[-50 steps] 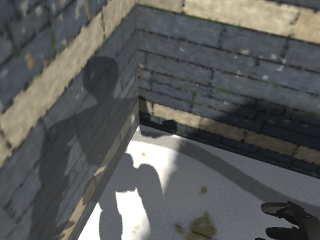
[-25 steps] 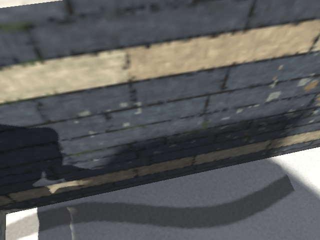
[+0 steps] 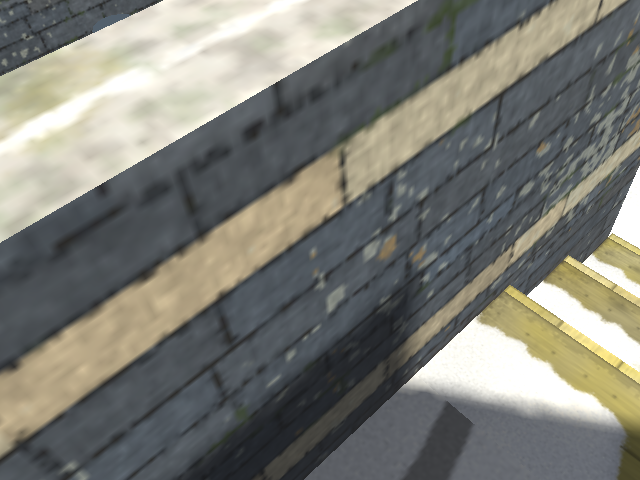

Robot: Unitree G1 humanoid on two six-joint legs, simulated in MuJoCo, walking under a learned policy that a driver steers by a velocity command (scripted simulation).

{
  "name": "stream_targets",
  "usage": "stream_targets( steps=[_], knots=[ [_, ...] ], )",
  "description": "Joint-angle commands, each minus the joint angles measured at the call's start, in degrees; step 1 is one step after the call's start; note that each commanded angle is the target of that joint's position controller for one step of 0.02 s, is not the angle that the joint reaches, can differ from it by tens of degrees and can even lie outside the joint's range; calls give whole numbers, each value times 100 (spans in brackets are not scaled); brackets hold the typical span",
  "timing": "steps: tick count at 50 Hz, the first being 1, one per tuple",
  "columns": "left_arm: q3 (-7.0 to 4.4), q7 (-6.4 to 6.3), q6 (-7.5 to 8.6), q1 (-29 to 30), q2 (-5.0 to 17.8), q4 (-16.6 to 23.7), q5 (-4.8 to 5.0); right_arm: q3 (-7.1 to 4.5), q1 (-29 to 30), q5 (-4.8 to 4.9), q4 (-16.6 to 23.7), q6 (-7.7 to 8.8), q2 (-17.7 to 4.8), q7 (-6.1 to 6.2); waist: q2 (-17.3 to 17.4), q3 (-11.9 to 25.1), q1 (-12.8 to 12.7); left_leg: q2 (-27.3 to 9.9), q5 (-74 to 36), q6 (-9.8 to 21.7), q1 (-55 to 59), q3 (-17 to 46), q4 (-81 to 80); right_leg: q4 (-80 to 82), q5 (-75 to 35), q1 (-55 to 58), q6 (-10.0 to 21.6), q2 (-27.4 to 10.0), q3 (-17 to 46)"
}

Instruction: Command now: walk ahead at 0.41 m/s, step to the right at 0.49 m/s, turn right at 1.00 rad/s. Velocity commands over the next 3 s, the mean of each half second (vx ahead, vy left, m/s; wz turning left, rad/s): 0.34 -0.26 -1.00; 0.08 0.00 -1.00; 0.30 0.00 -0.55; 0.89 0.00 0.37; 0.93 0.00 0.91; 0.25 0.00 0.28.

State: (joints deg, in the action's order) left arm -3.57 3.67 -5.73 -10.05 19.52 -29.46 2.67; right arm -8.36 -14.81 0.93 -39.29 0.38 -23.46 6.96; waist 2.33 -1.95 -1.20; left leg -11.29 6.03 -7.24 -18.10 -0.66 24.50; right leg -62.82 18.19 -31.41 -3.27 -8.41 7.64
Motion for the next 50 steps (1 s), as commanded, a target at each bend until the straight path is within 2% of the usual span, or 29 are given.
stream_targets(
  steps=[1, 3, 4, 5, 6, 8, 10, 14, 15, 16, 17, 18, 19, 20, 21, 23, 24, 25, 28, 32, 35, 37, 38, 39, 40, 41, 42, 44, 50],
  knots=[
    [-120, 126, 106, -930, 276, 19, -95, -376, 807, 16, 496, 40, -1275, -53, 1254, 839, -646, -677, 1106, 1103, -238, -117, -736, 1439, -266, 1822, 152, 324, -870],
    [-213, 247, 211, -1573, 383, -356, -169, -203, 799, 43, 418, 14, -652, -63, 496, 526, -867, 14, 1381, 1040, -356, -605, 857, 2786, -8, 2149, 626, 802, -604],
    [-351, 262, 349, -1146, 1125, -200, -261, -83, 174, -108, 483, -29, -216, -142, -1809, 37, -278, 1055, 2680, 761, -1293, -979, 2638, 3576, -2439, 1985, 1172, 315, 970],
    [-405, 268, 469, -1483, 1652, -136, -377, -79, 1017, -129, 918, 51, -299, -198, -3138, -123, -550, 1713, 3173, 674, -3148, -343, 3782, 4436, -941, 2412, 1822, 238, 2316],
    [-436, 237, 579, -1543, 1566, -165, -287, -76, 1418, 11, 1124, 188, -355, -225, -3503, -270, -684, 1463, 3109, 882, -3520, 180, 4309, 5052, 440, 2273, 1922, 10, 3180],
    [-385, 23, 581, -951, 1184, -20, -69, -56, 1558, 57, 1012, 443, -413, -269, -2719, -214, -348, 1133, 2257, 1041, -3248, 600, 4014, 4763, 525, 2284, 1679, -56, 2953],
    [-398, -226, 497, -61, 991, 250, -97, -64, 1221, -88, 795, 527, -454, -329, -2034, 185, 170, 1099, 1625, 878, -2213, 578, 3391, 4229, -550, 1863, 1495, 205, 2213],
    [-333, -336, 504, -114, 469, 274, -25, 190, 934, -94, 377, 528, -42, -456, -1130, 453, 205, 1387, 796, 722, -409, 307, 1703, 3944, -1406, 1256, 1526, 560, 1900],
    [-451, -743, 633, -159, 1013, -35, -199, 372, 848, 207, 824, 615, 203, -626, -278, 720, 117, 1372, 749, 684, 453, -159, 1969, 3995, -1958, 933, 1341, 2, 2314],
    [-483, -897, 640, -161, 1120, -193, -184, 403, 700, 259, 855, 612, 366, -716, -130, 618, 271, 1332, 681, 702, 647, -14, 1411, 3753, -1822, 911, 1308, 188, 2417],
    [-271, -539, 570, -83, 291, 25, 64, 239, 549, 47, 451, 513, 19, -535, -1194, 347, 513, 1284, 60, 635, 462, 622, 491, 3360, -1467, 1184, 1259, 727, 2269],
    [-188, -381, 564, 68, -89, 72, 162, 157, -57, -110, 217, 488, -219, -470, -887, 600, 653, 1063, -828, 617, 1256, 555, -101, 2588, -1032, 1181, 1029, 1044, 1948],
    [-89, -325, 530, -299, -475, 185, 80, 144, -470, -279, 46, 444, -533, -485, 515, 1102, 432, -119, -1754, 906, 2327, 1730, -315, 992, 826, 635, 800, 1662, 1312],
    [-203, -264, 512, -1066, 89, 335, 104, 120, -276, -410, 145, 412, -769, -498, 1589, 1246, -75, -1560, -1394, 1966, 2652, 3792, -647, 267, 2050, -536, 562, 1793, 1168],
    [-369, -268, 497, -901, 721, 221, 5, 151, 303, -207, 295, 397, -490, -480, 1034, 742, -81, -1741, -458, 2319, 2108, 3780, -826, -235, 1617, -930, 301, 1198, 760],
    [-421, -409, 358, -225, 818, 191, -144, 327, 606, -118, 344, 267, 5, -389, 348, 205, 94, -930, 73, 1991, 1611, 2292, -968, -544, 779, -1030, 103, 823, 214],
    [-149, -286, 755, -1106, 141, -308, -913, 697, 915, -117, 727, 661, 1236, -496, 1047, 1534, -116, -334, 692, 1931, 1821, 1287, -1090, -943, 534, -414, 78, 756, 253],
    [-191, -204, 834, -512, 100, -228, -920, 691, 1026, -175, 882, 842, 1186, -448, 803, 774, 62, -89, 104, 2132, 1224, 919, -1266, -1390, 555, -371, 37, 674, 44],
    [-107, 112, 849, 206, 27, -192, -650, 375, 989, -348, 715, 991, 367, -323, -162, 705, 183, 6, -1142, 2204, 1353, -322, -1226, -767, 693, -323, -143, 340, -679],
    [107, 454, 746, 745, -124, -206, -603, 135, 225, -457, 582, 767, -186, -367, 8, 583, 652, -217, -2903, 1992, 1604, -1075, -738, 1302, 761, 242, -284, 94, -1313],
    [-26, 409, 969, 146, 226, -511, -337, 102, 527, -494, 705, 643, -260, -421, 184, 467, 262, -687, -2374, 1826, 1373, -1009, -248, 2521, -548, 901, 126, 361, -1317],
    [-312, 215, 1169, -413, 790, -633, -323, 266, 259, -424, 613, 672, 100, -436, -271, 781, -85, -375, -1256, 1128, 621, -1265, 741, 3115, -2932, 2325, 862, 634, -1009],
    [-610, -30, 1234, -1349, 1979, -642, -392, 487, 114, -356, 1122, 790, 796, -390, -2035, 2004, -112, 712, 1550, 263, -761, -1773, 2702, 3303, -6471, 4484, 2378, -829, 1370],
    [-483, -42, 1322, -1787, 1696, -680, -691, 598, 204, -281, 1261, 900, 966, -432, -1282, 2778, -206, 1297, 3769, 84, -1710, -357, 3560, 3396, -6648, 5527, 3145, -1500, 2976],
    [-471, -74, 1451, -1788, 1341, -946, -804, 596, 998, -139, 1235, 921, 802, -473, -891, 1222, -457, 1269, 3539, 167, -2802, 424, 4256, 3261, -6283, 4864, 2616, -1208, 2453],
    [-467, -81, 1441, -1375, 1138, -901, -625, 477, 1130, -198, 1191, 921, 321, -425, -1066, 894, -327, 1113, 3226, 191, -3199, 536, 5102, 3323, -5562, 4236, 2304, -874, 1781],
    [-377, -88, 1404, -894, 955, -762, -488, 331, 886, -324, 1093, 859, -94, -417, -1096, 959, -38, 1017, 2873, 208, -3051, 608, 5259, 3366, -5371, 3630, 2159, -718, 1473],
    [-304, -5, 1243, 37, 986, -543, -421, 374, 366, -372, 900, 728, -53, -406, -817, 713, 652, 897, 2015, 150, -1945, 670, 4423, 4127, -4914, 2092, 1841, -399, 1340],
    [-308, -26, 1342, -11, 1073, -546, -610, 554, 157, -244, 444, 388, 87, -566, -679, 914, 585, 1089, 722, -95, -1330, 478, 3356, 4278, -4124, 1754, 1706, 112, 1234]
  ],
)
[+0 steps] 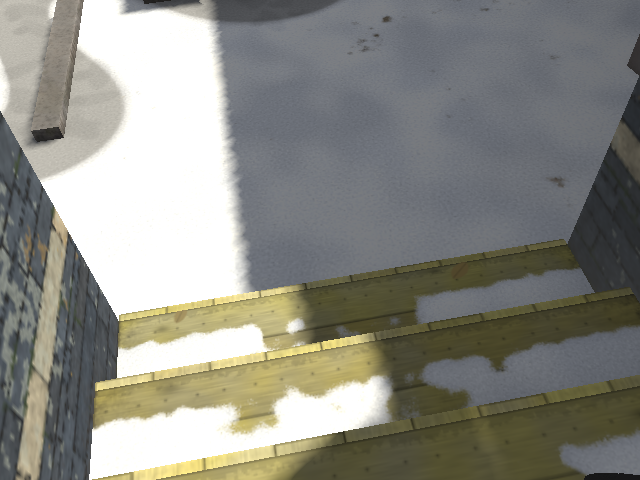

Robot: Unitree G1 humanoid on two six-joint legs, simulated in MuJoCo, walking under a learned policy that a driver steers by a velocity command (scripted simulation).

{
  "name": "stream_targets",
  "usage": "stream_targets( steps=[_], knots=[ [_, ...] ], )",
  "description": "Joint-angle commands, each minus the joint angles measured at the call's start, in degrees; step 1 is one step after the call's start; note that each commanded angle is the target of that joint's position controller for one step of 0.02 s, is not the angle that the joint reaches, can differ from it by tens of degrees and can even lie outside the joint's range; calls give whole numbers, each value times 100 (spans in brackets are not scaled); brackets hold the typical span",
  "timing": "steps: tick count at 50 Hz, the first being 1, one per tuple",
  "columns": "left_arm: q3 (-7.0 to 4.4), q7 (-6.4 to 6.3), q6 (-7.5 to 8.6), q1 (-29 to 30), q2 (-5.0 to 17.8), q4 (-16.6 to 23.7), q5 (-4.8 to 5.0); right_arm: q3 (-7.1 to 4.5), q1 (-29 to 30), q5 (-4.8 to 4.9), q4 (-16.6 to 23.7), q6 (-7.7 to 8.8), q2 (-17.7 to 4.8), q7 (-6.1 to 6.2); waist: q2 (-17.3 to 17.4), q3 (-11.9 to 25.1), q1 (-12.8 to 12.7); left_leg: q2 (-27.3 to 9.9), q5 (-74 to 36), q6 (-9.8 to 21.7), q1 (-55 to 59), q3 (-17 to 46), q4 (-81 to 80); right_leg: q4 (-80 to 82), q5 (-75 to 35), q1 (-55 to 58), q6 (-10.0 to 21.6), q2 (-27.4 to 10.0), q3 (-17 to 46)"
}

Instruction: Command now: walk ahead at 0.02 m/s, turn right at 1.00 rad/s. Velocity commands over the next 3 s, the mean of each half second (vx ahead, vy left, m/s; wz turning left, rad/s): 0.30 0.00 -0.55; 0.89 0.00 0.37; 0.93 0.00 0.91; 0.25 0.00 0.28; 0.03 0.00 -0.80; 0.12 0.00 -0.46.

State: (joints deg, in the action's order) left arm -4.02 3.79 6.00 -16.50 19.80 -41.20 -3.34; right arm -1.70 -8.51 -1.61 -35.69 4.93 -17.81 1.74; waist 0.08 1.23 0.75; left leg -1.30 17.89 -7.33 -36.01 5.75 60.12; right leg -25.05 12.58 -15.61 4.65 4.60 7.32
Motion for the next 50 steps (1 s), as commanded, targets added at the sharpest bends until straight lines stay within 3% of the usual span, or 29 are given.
stream_targets(
  steps=[1, 6, 9, 10, 12, 14, 15, 16, 17, 18, 20, 21, 22, 23, 25, 27, 31, 33, 35, 36, 37, 38, 39, 40, 41, 44, 47, 49, 50],
  knots=[
    [-290, -45, 163, 563, 1083, 628, -2, -75, -410, 7, 77, -97, -395, -83, -486, 549, 330, 98, -548, -93, 603, -191, -445, 488, -3343, 123, 918, -1108, 1276],
    [-311, 38, 76, 306, 1049, 723, 125, -61, -233, 56, -20, -96, -498, -198, -636, 323, -107, 33, -536, -32, 443, -169, -1413, 65, -3301, 803, 1054, -1408, 2102],
    [-233, -22, -16, 17, 891, 671, 212, -112, -159, 36, -125, -52, -564, -144, -528, 345, -352, -39, -145, 69, 400, -237, -1720, -192, -3337, 1192, 1029, -1625, 2553],
    [-217, -36, -89, 128, 878, 679, 199, -78, -183, -21, -127, -16, -523, -143, -501, 397, -328, -104, -140, 136, 560, -238, -1948, -148, -2298, 1114, 941, -1619, 2602],
    [-85, 67, -188, 301, 689, 608, 134, -7, -51, -170, -167, 41, -388, -234, -464, -18, -303, -7, -224, 380, 1384, -459, -2429, 317, 1527, 46, 787, -1277, 2731],
    [44, 111, -143, 450, 489, 543, 117, -18, -472, -114, -180, 150, -350, -351, -446, -52, 55, 154, 277, 763, 2476, -421, -2566, -27, 2397, -782, 612, -897, 2651],
    [132, 66, -90, 521, 277, 562, 73, -51, -1229, -141, -381, 235, -380, -347, -27, 125, 456, -136, 423, 1058, 3381, 117, -2739, -1015, 2041, -1395, 356, -532, 2359],
    [302, 18, -31, 251, -288, 562, 71, -143, -2376, -152, -772, 321, -757, -332, 995, 604, 669, -1108, 10, 1971, 4525, 1565, -3240, -3029, 1647, -2133, -236, 361, 1229],
    [296, -20, 39, 255, -227, 780, 33, -202, -2448, -214, -695, 357, -1220, -408, 1322, 163, 521, -1859, 908, 2814, 4966, 4325, -4130, -4043, 1892, -4433, -538, 535, 952],
    [233, -105, 96, 622, 116, 616, 32, -159, -2147, -176, -623, 338, -877, -434, 505, -420, 567, -1928, 1652, 2650, 4691, 4196, -4321, -4580, 1224, -5037, -513, 21, 884],
    [305, -185, 60, 609, 91, 300, -76, 25, -1647, -131, -554, 296, -328, -465, 484, -478, 462, -1455, 1325, 2419, 3920, 2951, -4445, -5074, -68, -4745, -498, -381, 467],
    [-36, -281, -230, 1471, 779, 734, 54, -286, -2090, 93, -822, 71, -1086, -300, -1172, -589, 324, -1742, 895, 1925, 3142, 2780, -4679, -4729, 460, -3735, -273, -421, 223],
    [34, -226, -377, 1339, 472, 695, 125, -259, -1912, 56, -873, -28, -1056, -249, -644, -930, 117, -1415, 449, 1703, 2786, 2179, -4877, -4340, 326, -3567, -265, -453, 112],
    [93, -187, -467, 1326, 214, 661, 174, -235, -1981, 79, -949, -44, -916, -199, -94, -1089, 137, -1190, -138, 1629, 2771, 1759, -4994, -4176, 157, -3567, -239, -453, -50],
    [125, -158, -551, 1413, 19, 646, 249, -151, -2123, 140, -1144, -57, -495, -170, 561, -1074, 102, -891, -1054, 1528, 2957, 1017, -5139, -3778, -261, -3514, -187, -560, -382],
    [158, -128, -564, 1832, -60, 704, 247, -111, -2339, 182, -1304, -71, -234, -165, 604, -979, 200, -718, -1602, 1519, 3178, 504, -5295, -3189, -614, -3296, -162, -588, -745],
    [261, -104, -557, 2546, -251, 858, 260, -94, -2833, 182, -1613, -94, -138, -115, 628, -904, 426, -726, -2979, 1662, 3703, 228, -5367, -1991, -904, -2688, -102, -471, -1191],
    [303, -134, -514, 2635, -259, 966, 273, -38, -2848, 142, -1757, -65, -96, -113, 604, -649, 270, -766, -4450, 1738, 3960, 186, -5052, -1457, -772, -2004, 33, -215, -1302],
    [230, -210, -436, 2175, 37, 821, 230, -89, -2520, 188, -1756, -26, -573, -85, 761, -380, -123, -861, -7070, 1669, 3895, 129, -4328, -1182, -287, -827, 160, 192, -1403],
    [155, -283, -383, 1565, 241, 673, 198, -137, -2443, 190, -1790, -28, -817, -42, 754, -52, -425, -939, -7304, 1618, 3836, 171, -3615, -1021, -46, -37, 242, 215, -1264],
    [62, -385, -336, 593, 359, 354, 185, -130, -2241, 246, -1820, -36, -894, -28, 650, 269, -902, -967, -7114, 1616, 3431, 243, -2601, -849, 30, 999, 309, 109, -1084],
    [-36, -500, -279, -622, 639, 57, 130, -109, -1870, 262, -1650, -10, -738, -73, 505, 821, -1464, -710, -5908, 1576, 2422, 139, -1048, -548, 445, 2505, 480, -600, -315],
    [-137, -542, -226, -1105, 968, 0, -87, 46, -2208, 345, -1382, 29, 122, -101, -461, 1737, -1150, -65, -1566, 1460, 682, -11, 994, -233, 2574, 4112, 808, -2281, 2003],
    [-80, -488, -277, -630, 701, 24, -7, -48, -2228, 367, -1259, -35, -289, -93, -689, 1787, -841, 252, 422, 1575, -69, 78, 1609, 627, 2699, 3711, 938, -2902, 3643],
    [-36, -456, -295, -140, 326, -58, 110, -177, -1628, 321, -1140, -105, -642, -81, -241, 632, -689, -134, -221, 1602, -232, 235, 1294, 761, 1819, 2681, 752, -2552, 2601],
    [-20, -418, -129, 145, -23, -288, 197, -133, -1395, 104, -1020, -390, -110, -185, -338, -559, -221, -601, -330, 1350, 98, 200, 583, 1174, -31, 1017, 489, -2083, 661],
    [-81, -398, -14, -60, 132, -466, 316, -149, -995, 19, -727, -635, 13, -300, -188, -841, -91, -869, -463, 1186, -217, 87, 142, 1334, -1101, 782, 505, -2126, -92],
    [-170, -413, 54, -326, 447, -694, 202, -158, -751, -102, -551, -685, 58, -384, -271, -657, -130, -818, -1199, 1174, -607, -199, 419, 935, -1718, 1042, 691, -2176, -671],
    [-116, -402, 110, -434, 311, -737, 207, -195, -569, -47, -500, -706, -44, -421, -233, -624, -139, -779, -1609, 1218, -763, -231, 482, 877, -1710, 1036, 618, -2149, -921]
  ],
)
Over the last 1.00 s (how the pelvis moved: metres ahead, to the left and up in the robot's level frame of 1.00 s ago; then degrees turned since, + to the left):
0.19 -0.29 0.02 -56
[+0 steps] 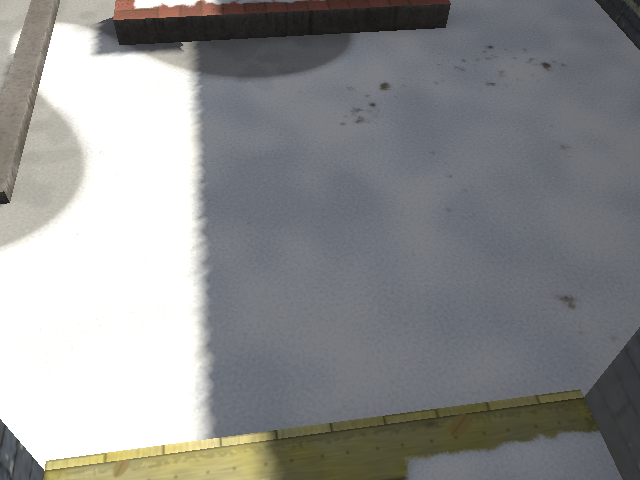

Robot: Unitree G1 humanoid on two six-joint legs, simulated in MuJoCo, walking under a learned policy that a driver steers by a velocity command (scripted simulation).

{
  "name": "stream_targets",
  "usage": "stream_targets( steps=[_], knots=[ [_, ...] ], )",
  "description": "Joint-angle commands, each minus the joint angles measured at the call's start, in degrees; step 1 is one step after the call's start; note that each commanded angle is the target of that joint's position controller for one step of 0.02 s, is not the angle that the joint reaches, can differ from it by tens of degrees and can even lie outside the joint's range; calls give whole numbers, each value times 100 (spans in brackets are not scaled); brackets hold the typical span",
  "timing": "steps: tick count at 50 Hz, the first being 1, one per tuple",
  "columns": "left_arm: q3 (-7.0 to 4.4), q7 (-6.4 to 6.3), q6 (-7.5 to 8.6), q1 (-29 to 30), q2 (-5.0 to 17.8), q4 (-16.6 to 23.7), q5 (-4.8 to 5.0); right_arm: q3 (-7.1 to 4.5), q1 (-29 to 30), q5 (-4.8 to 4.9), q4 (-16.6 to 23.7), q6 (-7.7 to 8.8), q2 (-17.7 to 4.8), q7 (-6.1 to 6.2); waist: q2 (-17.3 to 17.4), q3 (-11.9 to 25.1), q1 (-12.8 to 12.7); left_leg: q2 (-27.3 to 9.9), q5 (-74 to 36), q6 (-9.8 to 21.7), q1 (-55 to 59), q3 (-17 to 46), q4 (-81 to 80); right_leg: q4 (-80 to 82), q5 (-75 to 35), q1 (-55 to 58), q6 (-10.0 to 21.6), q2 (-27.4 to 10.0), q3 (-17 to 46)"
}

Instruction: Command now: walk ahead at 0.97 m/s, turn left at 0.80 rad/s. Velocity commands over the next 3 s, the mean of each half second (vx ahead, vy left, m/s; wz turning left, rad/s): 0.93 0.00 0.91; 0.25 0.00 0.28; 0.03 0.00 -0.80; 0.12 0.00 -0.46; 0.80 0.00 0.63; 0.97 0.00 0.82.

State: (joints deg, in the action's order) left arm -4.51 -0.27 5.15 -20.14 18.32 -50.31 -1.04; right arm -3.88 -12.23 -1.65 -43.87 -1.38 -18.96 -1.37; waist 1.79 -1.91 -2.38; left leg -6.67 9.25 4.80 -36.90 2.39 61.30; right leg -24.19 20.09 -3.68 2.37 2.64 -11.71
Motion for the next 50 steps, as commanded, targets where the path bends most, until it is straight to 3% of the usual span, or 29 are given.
stream_targets(
  steps=[1, 5, 8, 11, 12, 13, 15, 17, 18, 21, 22, 25, 26, 27, 28, 29, 30, 31, 32, 35, 38, 42, 43, 44, 45, 46, 47, 49, 50],
  knots=[
    [34, -7, 325, 48, 112, -7, 54, -47, 43, 38, 423, 7, -17, -128, -287, -589, 380, -269, -1738, 118, -725, 421, -655, 941, -1631, -330, 424, -1646, 671],
    [155, -223, 444, 405, 71, -56, 51, 34, -115, 204, 116, 73, 300, -580, -372, -303, 651, 411, -5613, 199, 2699, -697, -1835, -55, 149, -2614, -210, -1031, -683],
    [99, -228, 281, -236, 347, -247, -113, -27, 7, -29, 20, -64, 68, -299, -192, -528, 432, 892, -4487, 322, 2444, -1552, -2019, -1701, -2116, -1361, -230, -1336, -827],
    [9, -280, -77, -235, 633, -385, 76, -272, -2237, -248, -696, -99, -516, 194, -353, 176, 1423, 881, -2902, 818, 3831, -1276, -3538, -6309, -5062, -597, -107, -1491, -403],
    [-65, -350, -233, 468, 491, -316, 26, -389, -2881, -287, -900, 24, -771, 218, 347, -266, 2150, 285, -3068, 1438, 4602, -195, -4692, -9569, -1522, -2008, -121, -804, -205],
    [95, -338, -213, 586, -195, 191, -73, -402, -2586, -34, -1123, 91, -1403, 188, 1676, -1000, 1294, 178, -7434, 932, 5276, -185, -2448, -10338, 2702, -4619, -56, -178, 149],
    [86, -254, -68, 363, 261, 683, -341, -360, -2380, 278, -972, 196, -1157, 191, -259, 309, 764, -389, -5280, 1629, 5874, 1905, -2672, -8036, 1185, -5451, -305, -811, 1314],
    [-17, -139, -80, 602, 395, 374, -505, -140, -1489, 298, -745, 271, -565, 179, -1285, -21, 379, -14, -2965, 1458, 4372, 2109, -2640, -6858, 579, -5268, -327, -948, 1508],
    [127, -120, -182, 603, -37, 873, -334, -238, -986, 133, -500, 386, -1035, 279, 347, 62, -61, -837, -1990, 2189, 2516, 3642, -3386, -4984, 258, -4504, -673, -955, 1831],
    [36, -123, -231, 604, 252, 357, -225, -161, -762, -89, -576, 558, -695, 202, -387, -322, -76, -149, -2392, 1862, 803, 2999, -2914, -4040, -1570, -2463, -752, -617, 1403],
    [-29, -73, -28, 987, 405, 569, -105, -80, -999, 104, -746, 624, -303, 279, -483, -294, 169, 460, -1473, 1486, 1007, 2417, -2062, -2835, -3700, -2661, -507, -680, 1749],
    [276, 129, 18, 1199, -464, 783, -86, -2, -987, 181, -773, 474, -267, 315, -79, 25, 519, 1479, -242, 634, 138, 1536, -1246, -1052, -4892, -224, -407, 248, 1012],
    [591, 409, -115, 353, -1147, 670, -755, 413, -2132, -783, -1063, 735, 312, -143, 360, -661, 119, 2283, 1767, -172, -1337, 1005, 13, -430, -4547, 1436, -267, -566, 1954],
    [249, 422, -182, -2170, -419, 157, -629, 104, -941, -775, -434, 882, -736, -311, -142, -386, -1552, 2724, 691, -119, -2426, 968, 1047, -1613, -4899, 3639, -374, 356, 211],
    [142, 441, -193, -3981, 292, -685, -543, -36, -214, -595, 1, 1021, -699, -598, -1428, 78, -1924, 3060, 1679, -407, -2496, 950, 2248, -905, -5482, 4466, -188, -348, 842],
    [36, 539, -159, -4442, 732, -991, -648, 136, 3, -105, 345, 976, -425, -721, -1421, -398, -2071, 2640, 3565, -475, -2364, 1261, 4993, 400, -5302, 3675, 652, -1679, 2166],
    [62, 540, -65, -3580, 1093, -485, -613, 371, -2222, 134, 98, 908, 800, -859, -1672, 1264, -374, 2123, 3967, -496, -2383, 920, 6512, -2063, -10714, 4167, 2022, -2837, 2715],
    [108, 649, -86, -2172, 1089, 105, -600, 309, -3072, 75, -127, 745, 382, -899, -1400, 1977, 217, 1613, 3879, -877, -3079, 607, 7231, -2288, -11717, 3909, 2954, -3424, 3851],
    [187, 589, -98, -1278, 711, 428, -537, 270, -2192, 84, 170, 627, -56, -794, -725, 1437, 1, 1262, 3517, -935, -3674, 421, 7166, -1935, -10507, 2699, 2510, -3334, 3451],
    [623, 194, 119, 982, -633, 759, -237, 715, -450, -531, 791, 547, 747, -321, -135, -755, 812, -331, 730, -714, -2307, 845, 2527, 232, -4750, -2587, 1635, -2331, 3237],
    [437, 159, 426, -16, 287, 176, -318, 635, -694, -273, 320, 447, 464, -557, -436, -103, 771, -129, -886, -1019, 774, 95, 416, 60, -3902, -4046, 1483, -1221, 2146],
    [219, 351, 377, 1174, 1075, 656, -107, 277, -1040, -272, 183, 584, -508, -479, -68, 444, 1301, 630, -1039, -849, 2906, -261, -651, -1405, -4063, -3744, 522, -767, 1795],
    [159, 347, 361, 1339, 1112, 866, -50, 110, -1263, -183, 245, 627, -958, -302, 5, 759, 1406, 649, -1968, -383, 3763, -239, -1427, -1911, -4727, -3692, 345, -713, 1879],
    [204, 346, 380, 108, 453, 801, -130, -83, -1226, -35, 381, 660, -1630, -206, 912, 2023, 892, -776, -4794, 1334, 5227, 1111, -1782, -3268, -3060, -3950, -215, -407, 1632],
    [349, 323, 357, -187, 51, 804, -128, -22, -1714, -218, 476, 636, -1228, -186, 1555, 2872, 1253, -2028, -5398, 2616, 6006, 2799, -2493, -5288, 1694, -4815, -590, 68, 1331],
    [397, 204, 234, 224, -134, 1118, -69, 6, -1805, -415, 343, 737, -941, -51, 682, 2137, 1282, -2199, -4270, 2488, 4993, 3332, -2987, -5898, 2287, -5359, -520, 22, 1728],
    [412, 55, 91, 525, -181, 1213, -161, 53, -1348, -264, 285, 777, -712, 14, 104, 1173, 952, -2205, -2412, 1997, 3693, 3112, -3253, -5742, 1768, -5580, -508, -334, 1885],
    [464, -62, -183, -3, -214, 1009, -619, 309, -114, -99, 514, 707, 145, 180, -17, 913, 314, -1751, -833, 1108, 1842, 1556, -3293, -5042, 804, -3965, -584, -739, 1638],
    [521, 5, -272, -414, -434, 946, -719, 191, 127, -220, 558, 714, -81, 278, 275, 701, 18, -1457, -636, 751, 644, 933, -3505, -5462, 221, -2665, -522, -612, 1362]
  ],
)
Over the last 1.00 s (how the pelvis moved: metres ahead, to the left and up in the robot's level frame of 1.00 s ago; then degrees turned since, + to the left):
0.47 -0.01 -0.02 -2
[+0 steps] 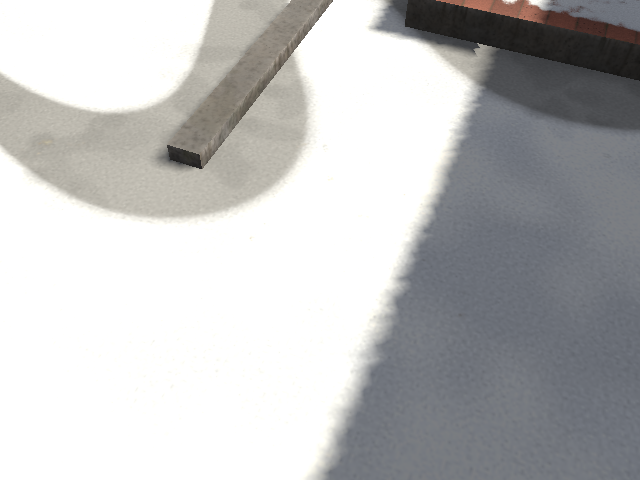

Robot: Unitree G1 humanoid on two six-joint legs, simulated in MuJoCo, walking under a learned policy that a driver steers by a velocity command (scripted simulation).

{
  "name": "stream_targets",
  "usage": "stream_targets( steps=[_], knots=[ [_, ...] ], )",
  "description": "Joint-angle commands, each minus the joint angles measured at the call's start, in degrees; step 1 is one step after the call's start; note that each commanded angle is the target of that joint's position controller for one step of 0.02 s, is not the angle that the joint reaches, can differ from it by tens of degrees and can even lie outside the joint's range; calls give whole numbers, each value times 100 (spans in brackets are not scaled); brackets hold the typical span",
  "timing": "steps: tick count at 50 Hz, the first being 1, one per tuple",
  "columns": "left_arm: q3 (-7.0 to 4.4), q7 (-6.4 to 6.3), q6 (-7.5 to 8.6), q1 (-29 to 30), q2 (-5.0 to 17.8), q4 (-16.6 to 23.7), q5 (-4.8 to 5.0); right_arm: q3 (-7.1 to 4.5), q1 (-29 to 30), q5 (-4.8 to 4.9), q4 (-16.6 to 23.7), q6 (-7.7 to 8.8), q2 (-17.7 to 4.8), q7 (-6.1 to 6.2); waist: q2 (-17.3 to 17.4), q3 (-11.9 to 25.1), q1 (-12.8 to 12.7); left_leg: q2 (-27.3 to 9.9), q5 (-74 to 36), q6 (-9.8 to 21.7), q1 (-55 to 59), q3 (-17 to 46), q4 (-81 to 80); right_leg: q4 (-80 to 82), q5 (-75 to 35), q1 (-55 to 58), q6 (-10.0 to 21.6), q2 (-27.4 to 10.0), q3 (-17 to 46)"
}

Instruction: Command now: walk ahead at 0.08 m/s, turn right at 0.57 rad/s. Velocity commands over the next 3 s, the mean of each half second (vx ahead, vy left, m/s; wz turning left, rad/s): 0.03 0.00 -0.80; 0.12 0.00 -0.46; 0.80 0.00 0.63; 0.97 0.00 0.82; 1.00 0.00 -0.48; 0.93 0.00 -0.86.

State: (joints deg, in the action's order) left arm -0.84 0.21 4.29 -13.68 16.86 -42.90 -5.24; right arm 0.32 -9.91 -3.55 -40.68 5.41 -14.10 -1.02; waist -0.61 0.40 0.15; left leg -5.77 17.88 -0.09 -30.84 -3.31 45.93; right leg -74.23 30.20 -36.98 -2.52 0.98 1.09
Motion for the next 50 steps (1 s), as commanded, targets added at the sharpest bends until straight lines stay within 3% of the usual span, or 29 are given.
stream_targets(
  steps=[1, 4, 7, 8, 9, 10, 11, 12, 14, 16, 18, 20, 21, 23, 26, 29, 30, 32, 33, 34, 36, 37, 38, 40, 42, 44, 46, 48, 50],
  knots=[
    [107, 43, -225, -1229, -261, 282, -220, -297, 363, -84, 415, 81, -730, 289, 500, 306, -534, -1286, -1115, 966, -843, 960, -2044, -882, -1113, 1336, 16, -227, -135],
    [-91, 333, -228, -803, 114, 692, -64, -475, 661, -55, 648, 275, -1230, 448, 379, 133, -481, -1292, -709, 340, -325, 35, -1508, 398, -2009, 1351, 105, -265, -512],
    [-348, 364, -75, -608, 450, 829, 50, -637, 247, -66, 629, 298, -1548, 444, 677, 131, -158, -1588, -525, 92, 555, 132, -304, 2322, -1856, 1862, 109, -100, -696],
    [-570, 288, 43, -1296, 851, 550, 179, -658, 537, -162, 772, 288, -1545, 343, 110, 179, -475, -1251, -76, 45, 161, -146, 841, 3391, -2393, 2740, 330, 213, -735],
    [-838, 42, 261, -1736, 2143, 513, 322, -553, 617, -155, 1506, 240, -767, 171, -2067, 304, -185, 418, 2172, -178, -1351, -690, 2844, 4452, -6276, 3555, 1691, -425, 1734],
    [-733, 210, 447, -1690, 2044, 741, 101, -448, 991, 95, 1774, 235, -755, 100, -1355, 686, -474, 922, 2393, -198, -2347, 585, 3335, 4533, -7062, 4257, 2515, -1612, 3083],
    [-555, 345, 595, -1469, 1380, 725, 106, -447, 1399, 303, 1785, 216, -809, 98, -782, 213, -713, 773, 2214, -277, -3069, 1095, 3583, 4337, -6475, 4176, 2521, -1994, 3303],
    [-399, 420, 627, -1323, 1041, 571, 226, -463, 1343, 276, 1697, 162, -896, 195, -581, 247, -477, 586, 1838, -420, -3189, 1344, 3835, 4000, -5810, 4041, 2272, -1936, 3291],
    [-147, 536, 460, -63, 738, 742, 289, -369, 680, -47, 1230, -47, -975, 257, -190, 220, 198, 434, 737, -583, -2690, 1428, 3601, 3387, -5135, 2651, 1823, -1532, 2925],
    [-83, 492, 351, 314, 816, 843, 117, -263, 237, -103, 1143, -226, -981, 263, -232, 427, 425, 603, 197, -646, -1707, 1086, 3626, 3589, -5482, 1676, 1694, -1088, 2645],
    [192, 271, 402, -358, 251, 584, 144, -129, 401, -327, 1064, -207, -741, 171, -152, 218, 65, 496, -1371, -725, -1750, 1405, 2363, 3442, -3497, 1931, 1543, -591, 2495],
    [173, 158, 419, -978, 303, 299, 89, -62, 669, -282, 1200, -180, -616, 85, -222, 172, -213, 543, -1181, -738, -2354, 1332, 2158, 3188, -3216, 2624, 1583, -510, 2630],
    [217, 125, 341, -1032, 149, 337, 212, -6, 765, -341, 1097, -159, -578, -8, 223, 94, -384, 465, -2339, -789, -2201, 1342, 763, 3051, -2063, 2402, 1609, -313, 2439],
    [207, 129, 225, -980, 393, 314, 276, 77, 991, -416, 1123, -251, -292, -163, -148, -152, -384, 621, -3022, -624, -848, 953, -402, 2944, -1006, 1118, 1613, 30, 2573],
    [142, 349, 196, -886, 664, 384, 127, 20, 585, -228, 1110, -324, -439, -227, -413, -237, -148, 752, -2879, -456, 902, 911, -634, 2846, -496, -189, 1787, 139, 3114],
    [165, 288, 149, -1252, 476, 242, 296, 55, 714, -147, 1001, -350, -284, -202, -315, -460, -506, 622, -3102, -366, 751, 1275, -2248, 1760, -271, 845, 1640, 200, 3547],
    [-206, -207, -365, -517, 527, 493, 1170, -265, 1684, 720, 1379, -252, -489, 10, 141, -354, -515, 692, -4047, -245, 484, 1405, -3931, 1453, -1750, 1706, 1142, 801, 2816],
    [-152, -377, -626, -635, 232, 378, 791, -255, 162, 559, 713, -197, -186, 56, 42, 131, -256, 114, -5847, -145, 3220, 1093, -3737, -233, -955, -126, 730, 1065, 2093],
    [-15, -324, -560, -507, -181, 554, 647, -354, -1193, 453, 388, -283, -385, 91, 479, 874, 251, -849, -8345, 287, 5537, 1325, -2021, -1786, 1314, -2008, 426, 1270, 1554],
    [44, -242, -515, -1073, -269, 642, 669, -377, -1597, 506, 167, -319, -559, 116, 819, 1871, 317, -1862, -9197, 1304, 6643, 1692, -918, -3765, 2833, -2692, 242, 1219, 1210],
    [9, -228, -409, -725, -178, 853, 655, -495, -1510, 300, -24, -427, -894, 243, 606, 1997, 335, -2031, -6681, 1967, 5833, 2175, -1263, -5649, 2116, -3449, -160, 647, 995],
    [56, -262, -467, -432, -270, 1203, 806, -576, -817, 232, 3, -538, -1355, 362, 1089, 1826, -91, -2472, -4532, 2261, 4767, 2890, -2025, -5741, 1474, -3321, -374, 275, 692],
    [22, -401, -662, -108, -96, 1152, 741, -419, -425, 139, 227, -643, -950, 463, 333, 1339, -32, -2255, -3327, 2183, 3562, 2656, -2615, -5953, 940, -2926, -537, 264, 638],
    [-115, -497, -955, 430, 208, 1304, 750, -162, -109, 191, 347, -745, -647, 606, 150, 269, -89, -1180, -1513, 1349, 1432, 1816, -2989, -5219, -647, -1939, -581, 426, 597],
    [-53, -440, -949, 177, -185, 1418, 722, -62, -130, 260, 387, -779, -740, 603, 477, 305, -213, -669, -989, 1076, 953, 1292, -2872, -5239, -1393, -1604, -647, 463, 354],
    [81, -285, -809, -47, -596, 1393, 799, -55, -910, 404, -40, -674, -659, 551, 1006, 608, -58, -811, 620, 1031, 1544, 1764, -3131, -5635, -700, -1899, -521, 130, 311],
    [86, -192, -699, 354, -465, 1643, 734, -203, -1563, 612, -297, -604, -741, 546, 993, 345, 206, -927, 1491, 933, 2358, 2263, -3052, -5288, 35, -2927, -281, -104, 616],
    [147, -190, -585, 787, -507, 1926, 603, -319, -1640, 548, -256, -593, -1033, 517, 432, 363, 187, -982, 1790, 1073, 2114, 2688, -3262, -4270, 422, -2621, -188, -390, 106],
    [123, -184, -444, 930, -432, 2086, 628, -406, -1540, 649, -213, -500, -1056, 604, 825, 172, 119, -1021, 1931, 878, 1611, 3070, -3056, -3914, 357, -2340, -139, -693, 631]
  ],
)
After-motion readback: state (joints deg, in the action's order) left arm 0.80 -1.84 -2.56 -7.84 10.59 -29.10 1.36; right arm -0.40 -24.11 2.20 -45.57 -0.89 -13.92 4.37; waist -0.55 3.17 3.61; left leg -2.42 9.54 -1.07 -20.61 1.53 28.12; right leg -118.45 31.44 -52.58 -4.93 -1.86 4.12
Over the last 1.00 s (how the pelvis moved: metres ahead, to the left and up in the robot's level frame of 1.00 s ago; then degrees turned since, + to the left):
0.63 0.11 -0.36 33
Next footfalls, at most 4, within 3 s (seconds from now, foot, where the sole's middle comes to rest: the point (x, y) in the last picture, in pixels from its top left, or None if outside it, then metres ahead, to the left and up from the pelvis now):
0.16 right None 0.03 -0.14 -0.74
0.64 left None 0.29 -0.05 -0.91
1.08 right None -0.02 -0.26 -0.74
1.62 left None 0.44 -0.20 -0.91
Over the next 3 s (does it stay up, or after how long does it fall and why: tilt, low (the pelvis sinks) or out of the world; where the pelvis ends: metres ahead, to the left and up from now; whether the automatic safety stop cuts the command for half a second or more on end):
stays up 1.58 -0.37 -0.16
